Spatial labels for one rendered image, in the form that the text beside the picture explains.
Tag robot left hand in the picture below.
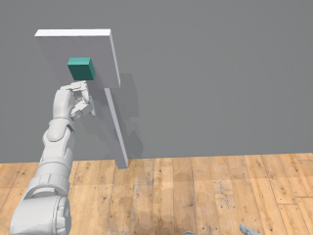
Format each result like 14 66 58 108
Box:
53 80 96 125

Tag robot right hand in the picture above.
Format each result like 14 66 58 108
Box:
239 224 260 235

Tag robot left upper arm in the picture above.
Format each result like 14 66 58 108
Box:
9 195 71 235

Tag button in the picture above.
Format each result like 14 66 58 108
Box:
67 57 95 80

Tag panel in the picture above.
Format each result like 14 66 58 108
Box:
34 28 128 169

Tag robot left forearm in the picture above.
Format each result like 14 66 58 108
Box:
9 118 75 235

